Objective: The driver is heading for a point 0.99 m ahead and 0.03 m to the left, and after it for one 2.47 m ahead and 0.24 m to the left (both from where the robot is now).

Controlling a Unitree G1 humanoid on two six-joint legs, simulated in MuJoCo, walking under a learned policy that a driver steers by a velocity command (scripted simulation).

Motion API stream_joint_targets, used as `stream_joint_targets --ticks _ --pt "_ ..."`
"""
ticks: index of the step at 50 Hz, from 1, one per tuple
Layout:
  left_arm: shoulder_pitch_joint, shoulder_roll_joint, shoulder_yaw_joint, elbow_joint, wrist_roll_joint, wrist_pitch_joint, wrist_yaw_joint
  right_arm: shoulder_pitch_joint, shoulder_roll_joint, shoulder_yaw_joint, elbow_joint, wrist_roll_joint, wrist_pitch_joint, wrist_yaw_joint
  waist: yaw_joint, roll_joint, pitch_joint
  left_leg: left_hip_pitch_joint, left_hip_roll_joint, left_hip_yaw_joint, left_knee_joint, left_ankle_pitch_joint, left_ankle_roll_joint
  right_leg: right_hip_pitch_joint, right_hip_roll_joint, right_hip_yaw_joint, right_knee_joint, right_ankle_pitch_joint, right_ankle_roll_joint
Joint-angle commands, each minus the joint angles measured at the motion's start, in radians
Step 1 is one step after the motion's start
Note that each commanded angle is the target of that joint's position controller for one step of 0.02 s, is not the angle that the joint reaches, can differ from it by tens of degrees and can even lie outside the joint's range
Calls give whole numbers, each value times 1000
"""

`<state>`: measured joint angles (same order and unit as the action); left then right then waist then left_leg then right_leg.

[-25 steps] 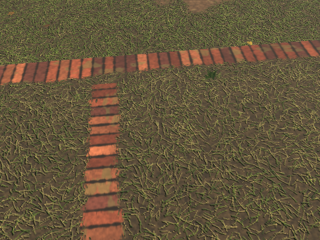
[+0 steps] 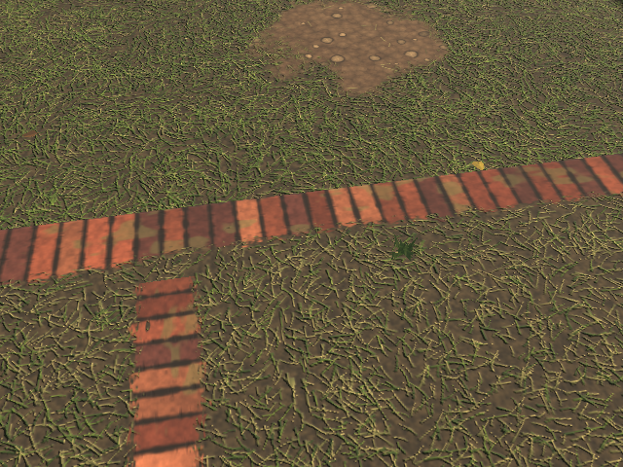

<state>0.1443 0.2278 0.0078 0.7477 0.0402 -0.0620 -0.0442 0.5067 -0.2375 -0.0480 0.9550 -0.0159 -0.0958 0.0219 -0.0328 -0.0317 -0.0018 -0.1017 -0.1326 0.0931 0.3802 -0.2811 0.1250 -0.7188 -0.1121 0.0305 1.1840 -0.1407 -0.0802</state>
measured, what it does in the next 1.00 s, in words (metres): walks ahead: right foot, then left foot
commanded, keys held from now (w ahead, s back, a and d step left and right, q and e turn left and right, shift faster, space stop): w+shift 1.00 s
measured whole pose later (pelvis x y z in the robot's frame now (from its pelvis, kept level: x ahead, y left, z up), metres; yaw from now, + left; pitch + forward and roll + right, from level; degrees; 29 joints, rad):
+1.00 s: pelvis +0.97 +0.03 +0.00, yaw +1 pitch +0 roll +2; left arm 0.05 0.26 0.00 0.77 0.04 -0.07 -0.05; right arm 0.54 -0.25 -0.04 1.03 0.00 -0.12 0.02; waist -0.06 -0.03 0.01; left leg 0.06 -0.12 0.07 0.20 -0.28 0.09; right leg -0.74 -0.14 -0.01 0.85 0.00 -0.07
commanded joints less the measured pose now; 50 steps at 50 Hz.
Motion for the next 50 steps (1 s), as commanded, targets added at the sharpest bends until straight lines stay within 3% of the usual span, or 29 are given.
stream_joint_targets --ticks 1,4,8,10,11,12,13,14,15,16,17,19,20,24,26,28,31,33,34,35,36,37,38,39,40,42,44,48,50 --pt "-117 61 0 -81 -4 -4 -7 -46 -79 -6 -71 18 -40 6 27 9 186 -183 225 -214 -365 118 74 -29 -27 -57 -229 177 21" --pt "-223 26 -18 -106 -20 -15 -22 29 -98 -2 -45 35 -53 -2 -12 25 163 -108 223 -135 -404 468 27 127 31 -139 -478 364 -3" --pt "-256 72 -8 -106 -17 -18 -6 63 -154 -2 -13 15 -42 -21 -8 90 96 206 266 -80 -279 1044 -6 197 133 -191 -634 290 -45" --pt "-111 127 14 -71 -15 -17 13 52 -200 -9 3 -13 -18 -43 82 157 -16 305 310 -84 -29 1346 -18 340 196 -176 -640 123 -70" --pt "74 167 33 -12 -19 -16 28 22 -220 -16 2 -27 -2 -53 166 173 -106 288 324 -81 189 1366 -15 508 206 -153 -645 48 -90" --pt "283 200 54 54 -13 -14 45 -39 -226 -20 -9 -31 7 -55 269 159 -181 159 300 -61 466 1201 -7 733 155 -109 -681 9 -118" --pt "441 276 79 86 5 -9 63 -59 -135 -3 -42 -36 0 -46 286 22 -284 -92 203 -59 851 608 16 971 -63 117 -599 -241 -144" --pt "367 299 89 84 25 -10 49 81 -20 22 -81 40 -21 -16 122 -295 -385 -533 21 -163 1186 -183 -27 1216 -297 766 -805 -441 -306" --pt "284 222 90 78 2 -12 31 -43 -112 13 -92 28 -27 -29 149 -88 -265 -651 108 -211 1163 -77 11 1125 -232 727 -896 -465 -269" --pt "236 165 78 91 -6 -23 26 -155 -122 10 -120 27 -31 -26 131 -1 -126 -658 148 -198 1095 10 14 963 -205 555 -922 -347 -242" --pt "215 115 68 110 2 -32 22 -188 -101 17 -128 15 -29 -21 90 90 -43 -615 179 -196 1029 28 11 809 -170 454 -954 -240 -216" --pt "215 64 47 146 -2 -46 33 -185 -53 30 -141 -21 2 4 11 66 19 -537 221 -201 943 25 -11 611 -95 316 -1006 -213 -163" --pt "229 63 44 162 -14 -55 34 -196 -35 35 -149 -28 14 14 -5 37 49 -543 239 -192 908 19 -25 565 -77 277 -1038 -201 -156" --pt "279 105 47 183 -34 -80 21 -439 -50 51 -253 -33 22 31 14 26 171 -631 279 -86 627 208 -64 467 -3 96 -1151 43 -143" --pt "301 113 47 187 -46 -91 18 -523 -37 66 -281 -21 11 43 32 32 175 -489 250 -28 392 389 -56 423 35 14 -1176 229 -110" --pt "358 145 49 207 -58 -99 22 -582 -38 70 -290 -7 9 47 61 23 170 -402 211 15 276 505 -33 498 5 -4 -1232 397 -90" --pt "387 191 51 226 -42 -86 33 -594 -87 58 -293 -13 7 31 53 -22 113 -382 141 47 174 442 3 766 -32 -48 -1122 806 -66" --pt "386 235 58 237 -16 -61 52 -444 -140 34 -256 -18 7 11 -34 -88 -14 -220 72 39 178 277 28 863 -67 -57 -858 1104 -49" --pt "357 254 64 236 -4 -44 64 -247 -178 13 -193 -16 9 -5 -125 -102 -112 -32 54 23 178 198 44 833 -74 -64 -623 1121 -44" --pt "316 245 64 225 2 -35 69 -47 -222 -10 -130 -23 15 -23 -218 -89 -188 187 117 -34 179 125 67 691 -42 -76 -334 941 -40" --pt "354 117 38 189 -8 -41 56 62 -312 -40 -108 -47 18 -40 -182 111 -297 433 369 -342 198 -125 114 401 73 -81 89 292 -38" --pt "464 61 25 166 -67 -59 38 26 -321 -49 -108 -46 20 -22 -78 334 -442 606 552 -922 -24 -246 233 98 217 53 374 -328 -20" --pt "321 133 36 139 -55 -62 51 -77 -248 -47 -111 -25 17 -9 -74 159 -285 502 478 -825 -84 -245 189 -13 124 83 353 -220 -49" --pt "214 137 35 115 -50 -65 49 -128 -183 -35 -100 -16 5 -5 -62 62 -134 325 446 -649 -102 -118 167 -24 87 62 284 -137 -47" --pt "180 113 29 108 -36 -61 44 -156 -137 -26 -86 -24 -3 -3 -23 -9 -60 183 406 -545 -126 -32 142 15 55 64 216 -121 -45" --pt "200 67 17 97 -4 -29 21 -156 -75 -4 -52 -17 -13 -9 55 34 -1 -24 348 -424 -185 -16 108 110 17 68 129 -123 -24" --pt "129 44 9 62 8 -8 3 -127 -75 -2 -23 5 -30 -11 74 65 78 -98 319 -352 -256 -6 102 58 -21 45 44 -123 3" --pt "-107 53 -12 -33 2 -14 -13 -87 -97 -3 -16 16 -47 1 43 43 158 -166 217 -158 -337 287 77 68 -21 -71 -318 161 25" --pt "-184 43 -25 -57 -13 -22 -24 -49 -128 -8 -5 29 -58 -2 22 47 167 -180 231 -124 -401 423 62 209 15 -121 -499 311 8"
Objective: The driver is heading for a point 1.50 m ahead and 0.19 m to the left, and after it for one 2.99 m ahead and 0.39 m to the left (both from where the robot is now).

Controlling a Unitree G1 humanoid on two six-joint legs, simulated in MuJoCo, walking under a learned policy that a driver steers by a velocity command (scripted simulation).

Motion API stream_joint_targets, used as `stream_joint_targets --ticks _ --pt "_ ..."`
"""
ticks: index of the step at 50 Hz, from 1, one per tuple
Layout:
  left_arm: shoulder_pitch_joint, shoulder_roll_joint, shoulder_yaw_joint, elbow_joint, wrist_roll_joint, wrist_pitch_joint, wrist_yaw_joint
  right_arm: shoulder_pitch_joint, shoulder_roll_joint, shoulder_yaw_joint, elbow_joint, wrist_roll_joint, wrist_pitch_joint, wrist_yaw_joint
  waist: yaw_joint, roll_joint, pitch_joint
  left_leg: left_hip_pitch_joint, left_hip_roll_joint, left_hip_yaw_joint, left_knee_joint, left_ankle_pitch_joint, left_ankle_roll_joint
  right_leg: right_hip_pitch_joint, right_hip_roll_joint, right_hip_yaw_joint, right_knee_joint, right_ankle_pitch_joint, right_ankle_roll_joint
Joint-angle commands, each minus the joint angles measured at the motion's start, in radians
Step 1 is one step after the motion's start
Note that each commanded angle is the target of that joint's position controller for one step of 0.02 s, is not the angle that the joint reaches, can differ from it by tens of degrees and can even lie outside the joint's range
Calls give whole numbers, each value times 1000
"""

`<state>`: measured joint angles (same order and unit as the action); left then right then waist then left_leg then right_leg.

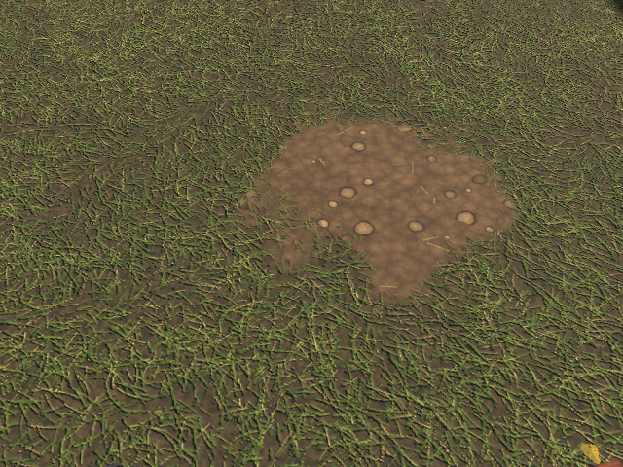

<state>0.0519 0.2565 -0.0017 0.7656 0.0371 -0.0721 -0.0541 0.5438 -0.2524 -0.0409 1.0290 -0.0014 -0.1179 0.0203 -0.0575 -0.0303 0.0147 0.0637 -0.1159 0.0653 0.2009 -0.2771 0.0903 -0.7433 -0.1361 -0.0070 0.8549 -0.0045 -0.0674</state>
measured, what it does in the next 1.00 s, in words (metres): walks ahead, turning left: right foot, then left foot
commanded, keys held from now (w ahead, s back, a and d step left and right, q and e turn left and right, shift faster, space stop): w+shift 0.24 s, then w+q+shift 0.50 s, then w+shift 0.04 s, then w+e+shift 0.22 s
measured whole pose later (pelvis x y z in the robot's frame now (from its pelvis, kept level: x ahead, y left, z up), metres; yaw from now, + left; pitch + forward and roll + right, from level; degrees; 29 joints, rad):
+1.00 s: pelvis +0.97 +0.09 -0.01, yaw +22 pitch +2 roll +0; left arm 0.02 0.26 -0.02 0.68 0.02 -0.07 -0.04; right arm 0.45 -0.29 -0.05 0.91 -0.01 -0.13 0.01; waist -0.10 -0.02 0.04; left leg 0.24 -0.15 -0.08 0.06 -0.31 0.15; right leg -0.71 -0.09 -0.08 0.56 0.14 -0.09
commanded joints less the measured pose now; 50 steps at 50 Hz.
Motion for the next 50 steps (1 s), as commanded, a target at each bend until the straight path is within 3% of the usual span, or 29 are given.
stream_joint_targets --ticks 1,3,5,7,8,9,10,11,13,15,17,19,20,21,24,26,28,30,31,32,33,34,35,36,38,40,44,46,50 --pt "-118 24 -14 -81 -16 -12 -13 -67 -133 -17 -72 17 -39 -2 38 50 154 -290 236 -90 -249 479 91 255 52 -90 -222 224 -17" --pt "-141 54 -8 -89 -17 -12 -3 -30 -151 -17 -53 11 -34 -6 30 57 137 -104 253 -56 -209 729 70 245 90 -116 -295 219 -42" --pt "-88 92 8 -79 -4 -14 11 -20 -193 -22 -45 -7 -17 -19 67 108 44 54 282 -39 -39 1118 49 313 166 -140 -308 76 -68" --pt "215 155 41 10 -6 -13 38 -51 -231 -31 -41 -34 15 -42 215 152 -123 51 303 -27 363 1250 35 604 213 -112 -302 -86 -100" --pt "416 199 64 70 3 -9 56 -88 -219 -29 -52 -41 24 -47 307 139 -203 -95 272 -15 657 1066 31 826 147 -49 -299 -165 -125" --pt "520 293 93 88 26 -5 72 -45 -87 -2 -90 -27 17 -32 266 -65 -316 -386 154 -8 1080 416 26 1071 -114 279 -293 -423 -178" --pt "481 299 103 90 21 -2 54 59 -46 7 -110 27 -2 -16 171 -275 -450 -696 7 -146 1357 -192 11 1246 -285 856 -519 -552 -300" --pt "371 223 99 85 1 -5 42 -93 -119 -4 -138 14 -5 -28 165 -96 -280 -810 107 -175 1338 -82 40 1135 -210 738 -567 -544 -253" --pt "289 109 77 106 5 -25 37 -216 -92 4 -163 1 -3 -20 109 81 -64 -768 179 -165 1199 18 36 812 -145 443 -612 -331 -195" --pt "281 48 54 134 4 -40 44 -181 -44 14 -160 -24 36 3 35 44 0 -665 220 -175 1121 26 17 599 -100 292 -680 -301 -140" --pt "293 59 55 157 -19 -62 41 -233 -24 18 -188 -29 66 21 12 11 68 -713 247 -165 1061 59 -1 532 -78 175 -751 -263 -103" --pt "309 69 55 163 -19 -78 34 -354 -29 23 -241 -26 74 29 28 -3 121 -758 248 -122 945 179 -6 499 -39 33 -795 -90 -71" --pt "306 54 51 165 -21 -80 31 -391 -35 22 -246 -17 76 31 37 13 123 -760 220 -84 888 252 1 512 25 -63 -798 8 -33" --pt "315 75 51 161 -21 -88 29 -422 -14 32 -273 -14 70 36 34 -29 126 -729 228 -62 789 326 7 495 10 -102 -797 112 -27" --pt "378 88 46 181 -33 -96 44 -557 -21 40 -310 -9 57 49 70 27 149 -659 181 55 558 476 37 583 8 -197 -837 341 14" --pt "399 124 47 181 -32 -91 65 -559 -42 36 -307 -14 53 54 59 0 116 -623 121 111 474 494 66 738 -17 -239 -772 680 40" --pt "400 182 59 166 -20 -62 95 -475 -86 22 -283 -17 56 49 3 -68 26 -536 38 151 448 378 87 873 -44 -257 -575 1037 66" --pt "326 232 78 133 1 -20 112 -156 -162 -15 -198 -15 60 36 -158 -105 -135 -222 -16 124 467 239 131 830 -80 -239 -143 1163 59" --pt "267 245 86 113 10 -7 108 49 -201 -44 -141 -17 66 20 -252 -85 -199 -9 11 32 414 154 172 693 -71 -222 190 980 44" --pt "204 184 82 89 11 -18 86 20 -244 -79 -143 12 85 -3 -215 129 -153 119 103 -150 383 93 193 418 121 -201 584 34 49" --pt "304 82 50 -35 -27 -43 65 -83 -367 -98 -175 -33 99 -1 -25 340 -264 410 348 -727 268 98 448 -60 223 -38 909 -506 113" --pt "218 101 33 -59 -16 -69 67 -88 -326 -102 -202 -27 101 -10 -77 103 -293 400 387 -891 90 -69 445 -156 167 100 861 -431 78" --pt "172 118 32 -63 -14 -82 63 -107 -243 -87 -180 -22 95 -20 -36 -34 -117 204 362 -805 27 -99 372 -144 106 111 712 -363 63" --pt "147 104 29 -75 -3 -78 60 -134 -194 -74 -165 -18 88 -21 26 -86 -29 25 313 -710 13 -34 317 -74 66 103 583 -348 68" --pt "176 86 18 -64 39 -27 54 -191 -155 -54 -183 -7 60 -30 100 -93 29 -217 225 -548 5 79 271 59 19 87 475 -355 96" --pt "154 65 8 -83 43 4 40 -198 -151 -46 -187 0 30 -24 113 -58 53 -373 164 -429 -37 119 244 139 -12 37 305 -316 114" --pt "-58 41 -10 -145 -2 0 20 -97 -142 -44 -163 10 -6 0 -2 19 110 -356 105 -236 -110 437 122 194 -1 -65 -97 98 59" --pt "-123 40 -11 -155 -19 -3 14 -38 -146 -42 -146 12 -16 3 -52 35 102 -228 137 -200 -161 562 76 206 35 -107 -214 222 10" --pt "-112 97 10 -144 -21 -12 11 -37 -195 -41 -127 -21 -15 -30 -17 100 38 79 216 -80 -69 1062 6 224 147 -136 -326 143 -60"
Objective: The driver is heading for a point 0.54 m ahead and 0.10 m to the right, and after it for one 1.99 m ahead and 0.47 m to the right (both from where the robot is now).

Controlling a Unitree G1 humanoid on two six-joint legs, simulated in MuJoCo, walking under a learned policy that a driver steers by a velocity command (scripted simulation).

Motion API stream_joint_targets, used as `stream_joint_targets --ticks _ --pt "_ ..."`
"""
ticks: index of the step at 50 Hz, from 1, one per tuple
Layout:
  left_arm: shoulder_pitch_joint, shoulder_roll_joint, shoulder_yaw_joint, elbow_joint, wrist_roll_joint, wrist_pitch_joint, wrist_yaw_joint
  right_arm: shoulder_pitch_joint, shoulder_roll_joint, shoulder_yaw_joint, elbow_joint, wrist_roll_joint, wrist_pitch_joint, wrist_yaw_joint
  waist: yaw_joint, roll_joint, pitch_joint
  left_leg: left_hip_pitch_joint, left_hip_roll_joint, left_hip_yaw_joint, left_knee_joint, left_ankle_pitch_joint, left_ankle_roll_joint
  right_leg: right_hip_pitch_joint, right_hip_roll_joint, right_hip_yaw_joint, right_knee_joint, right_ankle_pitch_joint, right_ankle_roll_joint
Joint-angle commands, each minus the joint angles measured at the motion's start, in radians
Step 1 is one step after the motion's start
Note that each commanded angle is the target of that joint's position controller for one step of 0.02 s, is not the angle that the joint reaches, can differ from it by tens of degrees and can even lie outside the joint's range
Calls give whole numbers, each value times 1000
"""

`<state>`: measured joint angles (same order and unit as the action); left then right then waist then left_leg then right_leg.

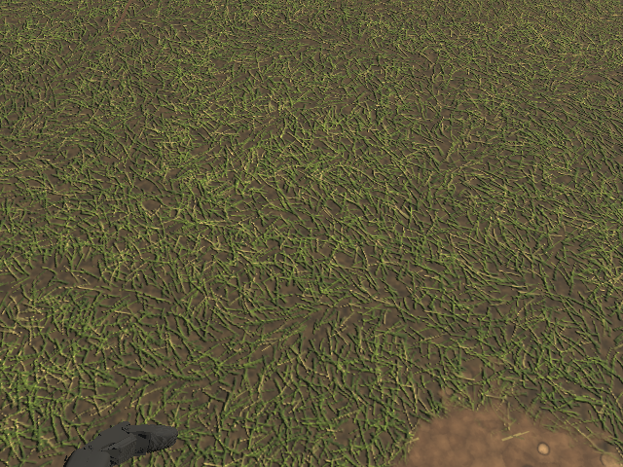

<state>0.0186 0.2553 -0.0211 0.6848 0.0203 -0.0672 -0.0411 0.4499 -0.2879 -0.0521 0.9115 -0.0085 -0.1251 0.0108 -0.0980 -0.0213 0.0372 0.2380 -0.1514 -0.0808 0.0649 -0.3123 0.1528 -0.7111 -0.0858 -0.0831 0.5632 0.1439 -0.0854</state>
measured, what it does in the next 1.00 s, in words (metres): walks ahead, turning right: right foot, then left foot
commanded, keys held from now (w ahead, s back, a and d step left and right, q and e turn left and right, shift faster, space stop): w+e+shift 0.34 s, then w+shift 0.52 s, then w+q+shift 0.14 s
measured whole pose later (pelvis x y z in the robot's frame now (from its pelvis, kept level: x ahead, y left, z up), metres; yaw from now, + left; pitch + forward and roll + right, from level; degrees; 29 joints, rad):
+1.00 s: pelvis +0.95 -0.23 -0.01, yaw -23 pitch +2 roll +0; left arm 0.01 0.26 -0.01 0.67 0.06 -0.08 -0.02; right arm 0.52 -0.25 -0.02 0.95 0.00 -0.08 0.00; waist -0.09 0.00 0.02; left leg -0.04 -0.01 -0.03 0.97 -0.41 0.08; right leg -0.54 0.01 -0.08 0.67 -0.17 -0.09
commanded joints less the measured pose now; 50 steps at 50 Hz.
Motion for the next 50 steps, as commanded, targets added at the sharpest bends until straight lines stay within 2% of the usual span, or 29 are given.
stream_joint_targets --ticks 1,3,4,5,6,7,9,11,13,15,19,22,24,25,26,27,28,29,30,31,33,37,40,44,46,47,48,49,50 --pt "-28 123 40 -47 -5 -16 -2 48 -180 -33 -9 -26 0 -35 62 120 -25 -44 273 87 151 1277 -75 234 142 -69 -25 -73 -51" --pt "291 187 71 55 -12 -7 9 -26 -206 -40 -29 -60 27 -57 223 156 -169 -43 305 122 531 1484 -101 481 202 -66 10 -191 -80" --pt "531 212 92 130 -8 0 20 -113 -219 -43 -53 -61 39 -62 357 127 -228 -198 285 161 874 1390 -113 705 166 -19 -28 -231 -120" --pt "656 267 116 165 -2 13 33 -163 -133 -20 -91 -61 25 -54 372 -32 -260 -493 170 165 1299 620 -99 918 17 198 59 -376 -173" --pt "537 320 131 163 9 25 27 -37 -51 3 -149 -2 1 -19 181 -379 -329 -1009 -1 49 1600 -185 -168 1197 -202 893 -172 -540 -399" --pt "432 244 132 114 0 27 19 -130 -98 19 -167 -24 -15 -23 216 -102 -267 -1092 96 -53 1554 -58 -125 1123 -193 924 -283 -612 -373" --pt "400 156 114 135 -5 22 22 -241 -106 28 -202 -39 -29 -12 148 129 -84 -1006 182 -40 1359 36 -121 791 -125 710 -334 -488 -291" --pt "388 142 101 153 -12 7 36 -249 -74 43 -235 -74 9 -2 71 116 2 -931 218 -23 1256 1 -154 560 -35 583 -364 -387 -256" --pt "384 169 106 147 -20 -13 31 -294 -59 57 -280 -76 42 4 53 62 51 -890 244 23 1095 -22 -179 398 19 509 -411 -363 -254" --pt "384 186 116 132 -18 -22 31 -429 -54 70 -342 -58 43 16 81 31 99 -820 241 75 875 133 -204 276 61 464 -464 -281 -239" --pt "459 202 132 145 -44 -29 20 -524 -26 83 -367 -28 37 25 169 -15 39 -639 190 116 565 484 -179 379 75 410 -453 24 -149" --pt "509 196 129 171 -33 -29 33 -545 -55 69 -373 -35 30 13 195 -32 4 -643 161 118 432 443 -135 640 35 396 -345 279 -108" --pt "501 253 137 176 -11 -28 42 -365 -123 35 -323 -30 21 -6 105 -56 -131 -472 106 122 422 270 -98 753 9 380 -81 559 -70" --pt "453 266 140 168 -2 -28 42 -185 -157 15 -273 -26 19 -20 -2 -56 -215 -278 145 104 431 228 -80 677 32 353 136 500 -53" --pt "416 194 121 141 8 -34 44 31 -219 -11 -237 -44 19 -42 -93 0 -334 -41 306 -59 489 -34 -51 502 67 305 447 263 -52" --pt "576 41 82 104 -46 -36 36 44 -315 -40 -211 -77 23 -34 27 365 -475 241 606 -659 348 -245 106 134 216 201 823 -566 -1" --pt "504 112 78 117 -22 -32 45 3 -239 -41 -216 -48 32 -18 2 256 -418 192 569 -815 251 -366 116 -18 160 216 889 -559 -26" --pt "353 138 84 96 -11 -29 41 -76 -154 -25 -213 -40 29 -12 -1 127 -227 33 507 -602 233 -288 86 -61 104 212 839 -452 -27" --pt "271 134 79 75 1 -29 31 -97 -114 -19 -192 -44 26 -6 8 28 -141 -98 462 -470 221 -139 72 -42 83 205 787 -418 -25" --pt "213 118 76 55 12 -23 20 -86 -91 -12 -166 -46 23 -7 25 11 -75 -192 409 -360 202 -8 44 -24 68 206 745 -424 -23" --pt "230 77 61 32 21 -1 4 -49 -41 4 -113 -32 10 -7 87 95 -52 -275 379 -275 169 103 37 0 52 213 687 -465 -9" --pt "58 71 38 -65 35 7 -15 -37 -83 -3 -79 -4 -10 -2 113 96 56 -382 341 -102 31 223 35 -65 19 148 452 -347 20" --pt "-51 50 13 -102 17 -4 -37 -31 -108 -8 -66 11 -18 5 102 82 83 -514 290 29 -86 390 9 191 29 31 145 -89 7" --pt "-61 96 24 -95 22 -6 -15 49 -180 -15 -19 10 -14 3 114 84 33 -268 332 87 41 1008 -10 313 107 -23 37 -107 -41" --pt "200 159 58 -21 32 -5 16 47 -227 -22 -3 -4 12 -16 248 128 -135 -252 342 81 420 1201 -32 610 161 6 27 -257 -60" --pt "392 206 81 36 41 -5 34 22 -217 -18 -12 -7 20 -21 342 112 -219 -411 305 85 708 1008 -44 852 88 73 22 -306 -67" --pt "527 304 108 61 58 -8 54 51 -89 7 -47 -21 20 -18 323 -96 -357 -610 208 92 1109 293 -33 1056 -187 367 17 -579 -63" --pt "468 327 114 38 59 -2 47 178 -27 20 -80 44 20 -11 210 -282 -514 -870 96 1 1413 -153 -43 1187 -401 914 -216 -788 -149" --pt "373 241 110 31 36 0 41 40 -119 1 -81 24 27 -20 212 -102 -340 -975 174 -10 1419 -31 -31 1048 -322 813 -277 -841 -133"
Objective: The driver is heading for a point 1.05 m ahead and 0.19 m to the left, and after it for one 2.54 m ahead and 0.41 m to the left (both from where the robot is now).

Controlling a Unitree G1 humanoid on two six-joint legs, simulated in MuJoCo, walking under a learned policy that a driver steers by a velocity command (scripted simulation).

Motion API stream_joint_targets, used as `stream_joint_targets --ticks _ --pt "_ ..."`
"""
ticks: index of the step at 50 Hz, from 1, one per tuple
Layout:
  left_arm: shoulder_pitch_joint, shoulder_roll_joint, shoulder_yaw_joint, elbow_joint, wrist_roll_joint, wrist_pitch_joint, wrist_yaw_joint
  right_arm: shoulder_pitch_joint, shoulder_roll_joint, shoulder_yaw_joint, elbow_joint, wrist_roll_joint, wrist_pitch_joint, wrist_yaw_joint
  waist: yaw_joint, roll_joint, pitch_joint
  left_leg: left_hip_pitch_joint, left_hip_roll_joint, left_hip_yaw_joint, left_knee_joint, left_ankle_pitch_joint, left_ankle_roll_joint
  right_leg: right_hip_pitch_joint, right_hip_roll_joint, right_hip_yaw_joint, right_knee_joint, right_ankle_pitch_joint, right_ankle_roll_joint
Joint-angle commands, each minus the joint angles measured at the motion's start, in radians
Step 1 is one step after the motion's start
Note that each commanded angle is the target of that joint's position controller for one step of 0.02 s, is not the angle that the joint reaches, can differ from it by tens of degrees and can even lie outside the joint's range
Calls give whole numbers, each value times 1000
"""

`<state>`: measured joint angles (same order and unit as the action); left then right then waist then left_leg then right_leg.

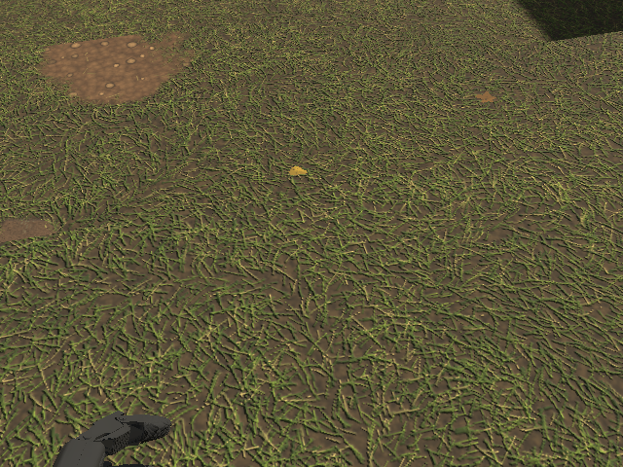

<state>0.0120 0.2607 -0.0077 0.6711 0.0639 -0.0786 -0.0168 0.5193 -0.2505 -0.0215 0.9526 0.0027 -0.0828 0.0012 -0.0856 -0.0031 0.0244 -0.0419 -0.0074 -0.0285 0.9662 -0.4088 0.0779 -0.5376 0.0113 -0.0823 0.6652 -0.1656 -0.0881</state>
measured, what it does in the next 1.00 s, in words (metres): walks ahead: left foot, then right foot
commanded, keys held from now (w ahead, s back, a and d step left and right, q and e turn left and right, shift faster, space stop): w+q+shift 0.42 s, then w+shift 0.04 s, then w+e+shift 0.40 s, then e+shift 0.14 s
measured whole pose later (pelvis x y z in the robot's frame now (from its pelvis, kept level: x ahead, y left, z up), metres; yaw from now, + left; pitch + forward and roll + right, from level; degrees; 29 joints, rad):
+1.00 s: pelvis +0.93 +0.19 +0.01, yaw +7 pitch -2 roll -1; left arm 0.39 0.34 0.07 0.87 0.00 -0.01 -0.01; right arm 0.12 -0.25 0.00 0.71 -0.04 -0.09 -0.03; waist 0.06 -0.02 0.09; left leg -0.45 0.00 -0.08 1.35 -0.35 -0.03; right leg -0.29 0.21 0.01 0.53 -0.20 -0.18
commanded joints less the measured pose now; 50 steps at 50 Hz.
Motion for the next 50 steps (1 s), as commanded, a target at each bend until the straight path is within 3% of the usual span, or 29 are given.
stream_joint_targets --ticks 1,2,4,6,9,14,17,19,20,21,22,23,24,27,29,30,33,36,38,40,41,42,43,44,45,46,47,49,50 --pt "317 160 79 57 -14 -1 15 -118 -148 -29 -135 6 -13 -3 181 -52 -158 -706 69 -53 446 151 39 702 -382 623 -389 -392 -116" --pt "296 132 76 77 -11 -11 11 -138 -119 -23 -131 0 -5 6 146 -2 -73 -666 100 -51 394 171 32 568 -345 504 -426 -236 -102" --pt "297 101 68 109 -24 -29 14 -110 -74 -20 -122 -21 33 26 81 -46 -15 -586 134 -50 349 164 14 408 -305 326 -484 -133 -70" --pt "310 73 63 141 -48 -50 7 -187 -49 -22 -154 -25 63 38 60 -52 48 -649 163 -41 310 178 5 380 -285 198 -535 -40 -43" --pt "311 58 60 164 -47 -64 3 -335 -26 -12 -221 -24 67 56 54 -64 102 -705 158 24 184 344 7 360 -213 -29 -568 197 -3" --pt "355 126 68 185 -55 -70 26 -490 -43 -3 -279 -20 55 90 60 -14 116 -528 53 200 -208 581 74 451 -184 -214 -571 677 56" --pt "354 223 91 167 -46 -31 56 -329 -112 -25 -235 -15 57 77 -40 -97 -18 -341 -64 255 -239 443 114 620 -227 -216 -277 1241 81" --pt "268 260 106 130 -27 10 59 43 -203 -74 -130 -16 60 49 -215 -101 -185 51 -101 171 -257 274 170 501 -255 -169 231 1197 52" --pt "255 216 101 136 -24 16 39 82 -241 -102 -105 -8 66 23 -205 13 -153 169 -64 63 -337 211 207 325 -129 -166 613 520 63" --pt "290 52 58 66 -5 0 26 -16 -325 -118 -116 -12 78 15 -39 268 -92 293 95 -268 -295 445 290 -79 32 -88 992 -352 105" --pt "305 70 43 -32 -34 -26 25 -53 -373 -129 -166 -28 85 13 -18 237 -310 467 247 -710 -573 101 447 -295 36 128 1068 -335 99" --pt "234 121 42 -20 -29 -48 27 -73 -296 -119 -177 -30 82 1 -27 32 -189 352 276 -773 -735 -63 385 -349 -29 160 977 -246 84" --pt "249 129 42 6 -35 -50 25 -110 -225 -99 -157 -31 73 -7 36 -75 -63 169 265 -661 -754 -43 320 -297 -83 146 865 -165 76" --pt "283 82 26 50 -17 16 12 -173 -130 -56 -153 -21 11 -14 133 -114 20 -222 165 -380 -785 136 231 -67 -175 147 696 -139 94" --pt "214 70 25 46 -31 44 -3 -142 -128 -54 -134 -17 -24 -3 116 -91 88 -270 96 -206 -822 310 155 -86 -197 117 558 -71 84" --pt "163 50 17 16 -42 48 -9 -114 -159 -61 -128 -19 -33 2 96 -20 93 -250 95 -162 -849 398 138 -119 -187 97 469 3 77" --pt "49 38 14 -1 -60 36 -20 -61 -129 -51 -115 -10 -47 14 37 -10 106 -153 25 38 -849 710 33 -105 -123 41 211 233 20" --pt "-11 31 10 -11 -70 26 -33 -19 -137 -43 -97 -10 -59 1 12 12 93 -8 73 113 -907 912 -13 -61 -59 -40 30 395 -34" --pt "-17 75 25 -6 -60 18 -45 -41 -179 -44 -101 -9 -58 -16 39 34 72 112 99 160 -871 1170 -57 -14 12 -73 -88 409 -51" --pt "124 128 47 44 -49 31 -46 -89 -232 -57 -109 -24 -37 -45 127 125 -24 159 130 207 -703 1509 -92 173 105 -104 -46 292 -52" --pt "311 177 67 99 -57 41 -39 -142 -249 -66 -123 -35 -18 -58 226 151 -105 124 146 214 -493 1649 -100 348 147 -105 12 183 -65" --pt "552 231 95 161 -65 53 -27 -235 -276 -75 -148 -48 2 -69 358 153 -184 6 166 204 -168 1659 -103 565 136 -46 60 42 -102" --pt "749 268 125 203 -78 66 -11 -322 -290 -87 -152 -45 15 -75 485 74 -204 -134 86 221 348 1279 -100 695 46 96 -19 -50 -187" --pt "664 252 114 216 -95 69 -3 -368 -72 -33 -209 -63 -13 -47 327 -241 -128 -457 -111 152 681 -17 -84 759 -87 296 -13 291 -190" --pt "522 321 130 152 -56 65 -1 -217 -65 -15 -314 -5 -30 -29 168 -339 -319 -806 -140 -48 852 -143 -127 1005 -284 886 -236 226 -437" --pt "449 253 129 99 -55 57 8 -254 -118 0 -294 -31 -48 -28 187 -36 -273 -825 -56 -112 745 -27 -91 932 -306 913 -331 244 -414" --pt "413 204 115 111 -58 57 14 -294 -146 -4 -294 -26 -57 -24 128 95 -88 -771 -16 -99 613 31 -90 689 -268 785 -343 388 -366" --pt "352 200 105 99 -70 38 13 -306 -164 -9 -298 -53 -13 -39 50 202 44 -561 49 -63 307 51 -125 334 -164 546 -351 682 -279" --pt "341 204 98 106 -78 28 5 -317 -158 -3 -316 -65 20 -41 24 167 57 -432 50 -26 132 37 -139 201 -87 458 -375 743 -235"
Next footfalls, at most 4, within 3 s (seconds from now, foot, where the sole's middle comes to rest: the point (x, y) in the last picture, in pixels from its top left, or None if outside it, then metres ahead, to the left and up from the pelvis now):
0.40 left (243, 423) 0.56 0.13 -0.75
0.86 right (216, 256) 1.01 0.19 -0.75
1.42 left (176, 194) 1.41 0.35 -0.93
2.44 right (228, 186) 1.43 0.18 -0.93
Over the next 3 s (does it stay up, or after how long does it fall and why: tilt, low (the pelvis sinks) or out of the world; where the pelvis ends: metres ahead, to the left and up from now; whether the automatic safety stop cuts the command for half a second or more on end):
stays up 1.67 0.27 -0.20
